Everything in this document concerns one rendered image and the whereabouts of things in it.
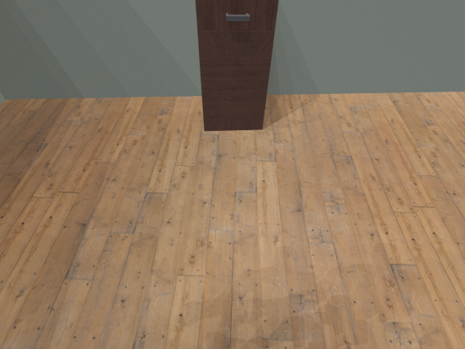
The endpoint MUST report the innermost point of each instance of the cabinet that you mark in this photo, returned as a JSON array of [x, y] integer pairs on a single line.
[[235, 69]]

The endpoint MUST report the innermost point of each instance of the handle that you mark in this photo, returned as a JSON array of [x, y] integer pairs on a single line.
[[237, 17]]

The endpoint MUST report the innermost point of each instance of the drawer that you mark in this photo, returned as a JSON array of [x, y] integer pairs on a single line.
[[213, 15]]

